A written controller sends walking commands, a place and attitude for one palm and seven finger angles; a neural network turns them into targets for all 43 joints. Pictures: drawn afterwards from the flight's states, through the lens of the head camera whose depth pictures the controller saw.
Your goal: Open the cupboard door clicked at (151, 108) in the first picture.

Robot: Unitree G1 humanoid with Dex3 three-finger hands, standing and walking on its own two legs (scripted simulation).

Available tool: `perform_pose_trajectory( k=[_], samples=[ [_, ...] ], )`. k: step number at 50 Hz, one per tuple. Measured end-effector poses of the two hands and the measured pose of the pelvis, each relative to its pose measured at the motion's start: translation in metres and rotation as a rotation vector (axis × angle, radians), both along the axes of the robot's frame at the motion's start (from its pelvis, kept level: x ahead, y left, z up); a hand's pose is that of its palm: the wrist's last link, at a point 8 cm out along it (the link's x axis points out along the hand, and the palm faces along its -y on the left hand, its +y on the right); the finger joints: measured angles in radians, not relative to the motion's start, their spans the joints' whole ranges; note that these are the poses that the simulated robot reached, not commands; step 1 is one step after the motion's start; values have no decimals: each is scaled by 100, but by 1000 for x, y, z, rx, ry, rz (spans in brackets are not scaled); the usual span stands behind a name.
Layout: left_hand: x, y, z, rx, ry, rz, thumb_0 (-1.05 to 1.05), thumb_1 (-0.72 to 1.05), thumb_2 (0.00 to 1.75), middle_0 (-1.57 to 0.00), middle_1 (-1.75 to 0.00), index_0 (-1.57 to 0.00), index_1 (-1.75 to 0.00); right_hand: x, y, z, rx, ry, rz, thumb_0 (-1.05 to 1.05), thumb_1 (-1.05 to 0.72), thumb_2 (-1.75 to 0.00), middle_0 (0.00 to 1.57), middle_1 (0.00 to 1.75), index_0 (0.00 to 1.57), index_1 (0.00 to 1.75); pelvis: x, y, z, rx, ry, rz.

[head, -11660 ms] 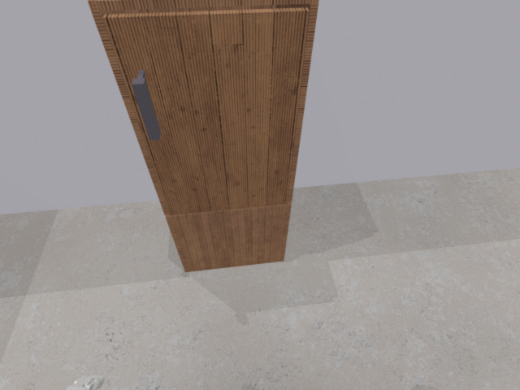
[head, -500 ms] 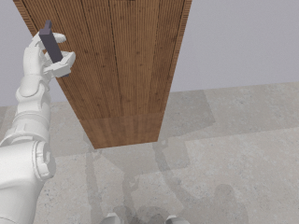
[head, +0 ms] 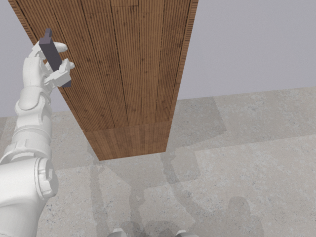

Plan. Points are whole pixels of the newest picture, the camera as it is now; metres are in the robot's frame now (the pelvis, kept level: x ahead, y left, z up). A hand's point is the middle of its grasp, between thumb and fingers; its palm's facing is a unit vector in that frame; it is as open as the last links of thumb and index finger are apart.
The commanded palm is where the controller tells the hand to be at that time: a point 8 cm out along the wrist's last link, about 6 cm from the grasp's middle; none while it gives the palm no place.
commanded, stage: pull the door open along its arc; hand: left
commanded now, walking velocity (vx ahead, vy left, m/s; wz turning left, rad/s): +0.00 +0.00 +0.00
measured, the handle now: (57, 59) +0.54 +0.22 +0.12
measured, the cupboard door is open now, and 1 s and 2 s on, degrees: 1 43 44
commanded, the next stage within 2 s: open thumb and fingers to let go in 0.72 s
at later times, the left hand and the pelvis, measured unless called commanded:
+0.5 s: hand (98, 121) +0.35 +0.11 +0.13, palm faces +0.44 -0.89 +0.07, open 6.3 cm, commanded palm +0.28 +0.14 +0.12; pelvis +0.01 +0.00 +0.01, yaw +3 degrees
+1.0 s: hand (127, 140) +0.30 +0.05 +0.13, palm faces +0.45 -0.89 -0.03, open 6.5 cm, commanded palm +0.25 +0.08 +0.12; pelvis +0.00 -0.05 +0.02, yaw +6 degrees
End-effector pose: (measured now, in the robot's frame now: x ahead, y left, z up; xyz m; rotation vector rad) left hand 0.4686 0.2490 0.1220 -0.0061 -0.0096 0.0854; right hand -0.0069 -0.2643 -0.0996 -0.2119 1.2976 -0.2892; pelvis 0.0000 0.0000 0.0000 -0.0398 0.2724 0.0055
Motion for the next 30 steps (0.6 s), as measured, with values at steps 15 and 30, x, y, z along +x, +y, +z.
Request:
perform_pose_trajectory(
  k=[15, 30],
  samples=[
    [-84, -33, -4, -81, -50, 90, 2, 68, 73, -33, -135, -33, -131, 106, 18, 10, 83, -285, 109, 1, -90, -89, 20, 29, 20, 30, 16, 3, 12, 14, -91, 2],
    [-189, -130, 5, 3, 21, 360, 1, 67, 76, -31, -132, -32, -131, 226, 64, 49, 183, -553, 346, 1, -90, -89, 20, 29, 21, 30, 14, -15, 17, 40, -215, 57]
  ],
)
